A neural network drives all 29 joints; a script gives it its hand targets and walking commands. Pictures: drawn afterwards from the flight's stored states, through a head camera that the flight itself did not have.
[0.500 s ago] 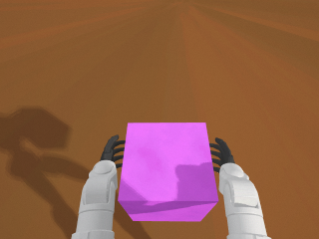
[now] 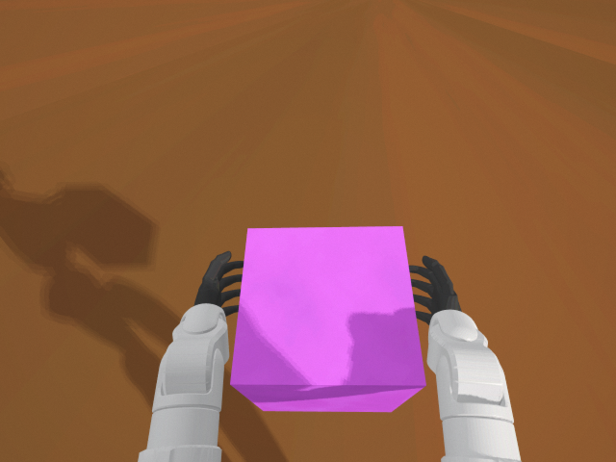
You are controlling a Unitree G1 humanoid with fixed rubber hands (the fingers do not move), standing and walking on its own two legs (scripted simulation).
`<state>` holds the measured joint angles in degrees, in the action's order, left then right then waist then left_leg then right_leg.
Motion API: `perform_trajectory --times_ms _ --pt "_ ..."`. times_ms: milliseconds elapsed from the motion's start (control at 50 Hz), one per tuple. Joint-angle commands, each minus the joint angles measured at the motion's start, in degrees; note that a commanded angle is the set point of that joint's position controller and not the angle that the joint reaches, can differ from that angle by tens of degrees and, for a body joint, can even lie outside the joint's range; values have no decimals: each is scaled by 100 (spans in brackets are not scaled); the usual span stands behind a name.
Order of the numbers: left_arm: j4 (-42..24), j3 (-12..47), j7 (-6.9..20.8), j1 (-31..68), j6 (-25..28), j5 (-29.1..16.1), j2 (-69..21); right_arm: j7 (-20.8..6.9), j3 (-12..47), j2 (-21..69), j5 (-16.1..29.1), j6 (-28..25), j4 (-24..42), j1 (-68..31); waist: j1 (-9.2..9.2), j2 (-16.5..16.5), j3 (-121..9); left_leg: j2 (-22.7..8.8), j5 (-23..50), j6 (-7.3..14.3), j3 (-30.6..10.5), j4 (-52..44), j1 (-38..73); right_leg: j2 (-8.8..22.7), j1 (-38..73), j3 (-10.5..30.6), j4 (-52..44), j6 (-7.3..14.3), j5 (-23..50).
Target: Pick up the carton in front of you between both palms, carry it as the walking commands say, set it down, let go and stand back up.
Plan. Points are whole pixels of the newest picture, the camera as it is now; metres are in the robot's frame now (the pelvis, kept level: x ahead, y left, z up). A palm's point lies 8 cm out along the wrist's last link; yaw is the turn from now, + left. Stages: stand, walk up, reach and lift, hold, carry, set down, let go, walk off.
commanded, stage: carry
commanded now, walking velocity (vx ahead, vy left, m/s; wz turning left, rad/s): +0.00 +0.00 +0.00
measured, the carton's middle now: (325, 328) +0.31 +0.00 -0.05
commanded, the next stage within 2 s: hold in 1.90 s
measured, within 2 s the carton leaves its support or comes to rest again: neither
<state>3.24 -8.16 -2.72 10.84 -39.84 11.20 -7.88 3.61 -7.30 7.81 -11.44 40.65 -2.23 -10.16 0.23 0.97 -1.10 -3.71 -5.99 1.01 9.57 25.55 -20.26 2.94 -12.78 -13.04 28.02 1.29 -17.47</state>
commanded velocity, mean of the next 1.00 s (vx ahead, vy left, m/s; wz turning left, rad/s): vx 0.00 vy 0.00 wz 0.00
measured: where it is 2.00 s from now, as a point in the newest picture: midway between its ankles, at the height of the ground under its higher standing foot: outside the picture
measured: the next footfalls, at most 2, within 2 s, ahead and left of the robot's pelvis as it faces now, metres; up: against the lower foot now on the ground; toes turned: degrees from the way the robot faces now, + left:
none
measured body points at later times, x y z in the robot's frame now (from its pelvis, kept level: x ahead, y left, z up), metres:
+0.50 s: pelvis +0.06 +0.00 -0.01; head +0.06 +0.00 +0.44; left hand +0.38 +0.14 +0.03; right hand +0.36 -0.16 +0.02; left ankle +0.06 +0.11 -0.74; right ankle -0.03 -0.10 -0.74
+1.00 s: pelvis +0.02 +0.00 +0.00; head +0.00 +0.00 +0.45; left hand +0.33 +0.14 +0.03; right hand +0.32 -0.16 +0.03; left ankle +0.06 +0.11 -0.74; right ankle -0.03 -0.10 -0.74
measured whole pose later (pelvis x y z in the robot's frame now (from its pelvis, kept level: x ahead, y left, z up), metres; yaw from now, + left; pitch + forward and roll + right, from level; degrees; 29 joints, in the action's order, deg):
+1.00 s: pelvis +0.02 +0.00 +0.00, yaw -2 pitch +1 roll +0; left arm 11.7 -10.9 -2.0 13.8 -41.7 14.7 -8.5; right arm 2.4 -10.1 8.4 -14.6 42.1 -12.0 -13.6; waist 0.1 -0.1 -5.9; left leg -4.2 -12.3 0.7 9.8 30.1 -19.0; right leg 3.1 -10.9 -10.9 30.0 0.7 -20.3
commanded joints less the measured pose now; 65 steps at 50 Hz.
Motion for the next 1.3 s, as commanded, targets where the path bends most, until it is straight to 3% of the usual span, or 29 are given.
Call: perform_trajectory --times_ms 0,20,80,140,220,400,520,660,880,1280 --pt "-213 3209 1355 2062 -98 -1171 -4763 -1428 3245 4731 1295 8 122 -2332 -54 379 -2373 -1113 2913 291 -888 134 1713 561 358 598 5 -152 1184" --pt "-26 3105 1351 2120 -138 -1114 -4725 -1430 3003 4677 1204 24 -133 -2194 -52 489 -2198 -1026 2807 287 -849 90 1486 583 430 611 56 -185 1231" --pt "440 2900 1381 2276 -87 -1017 -4804 -1473 2581 4793 1067 -42 -624 -2198 -44 297 -2021 -805 3321 188 -591 397 1364 637 487 639 133 -277 2240" --pt "500 2974 1443 2534 1 -1117 -5116 -1529 2691 5104 1156 -125 -656 -2550 -35 111 -2143 -719 3567 157 -510 609 1456 610 512 631 192 -318 2805" --pt "494 3029 1479 2591 52 -1187 -5300 -1548 2908 5299 1259 -182 -498 -2792 -22 -4 -2292 -688 3614 146 -500 727 1477 567 600 622 255 -307 3043" --pt "279 3120 1445 2425 68 -1227 -5242 -1511 3184 5278 1356 -184 -199 -2752 -10 -159 -2344 -573 2848 78 -453 785 1228 644 869 657 278 -219 3591" --pt "254 3110 1428 2418 54 -1201 -5169 -1501 3129 5212 1318 -165 -237 -2679 -3 -170 -2232 -588 2205 80 -465 797 1097 709 827 667 217 -162 3349" --pt "275 3121 1436 2614 51 -1216 -5211 -1517 3088 5227 1317 -161 -271 -2853 1 -66 -2007 -632 1852 73 -510 571 1106 660 552 654 40 -125 2279" --pt "606 2898 1506 2765 9 -1136 -5303 -1573 2877 5301 1231 -119 -565 -3017 -6 -86 -1707 -605 844 44 -557 213 944 654 241 747 -300 -51 1165" --pt "632 2894 1556 2849 -1 -1160 -5405 -1610 2903 5404 1269 -112 -552 -3129 -13 -95 -1769 -599 450 -10 -558 90 867 667 31 843 -400 34 851"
